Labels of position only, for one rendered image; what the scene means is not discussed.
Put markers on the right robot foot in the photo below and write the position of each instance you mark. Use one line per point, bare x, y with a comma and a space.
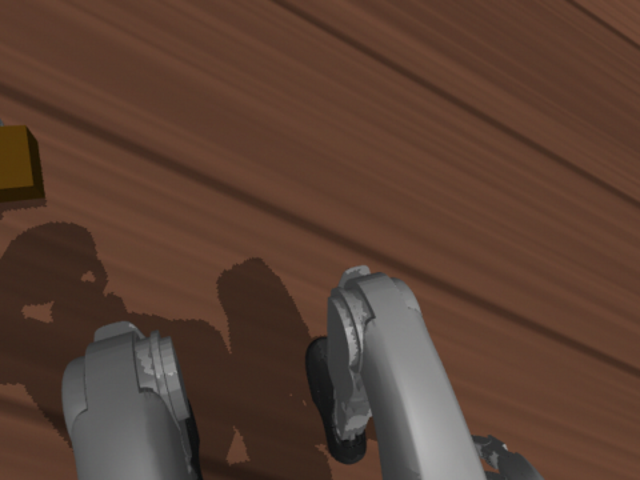
322, 392

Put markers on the small box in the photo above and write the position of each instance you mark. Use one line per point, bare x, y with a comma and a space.
20, 167

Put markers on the right robot hand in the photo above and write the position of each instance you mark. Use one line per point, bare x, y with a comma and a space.
512, 466

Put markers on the left robot foot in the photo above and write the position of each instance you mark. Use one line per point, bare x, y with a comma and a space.
194, 444

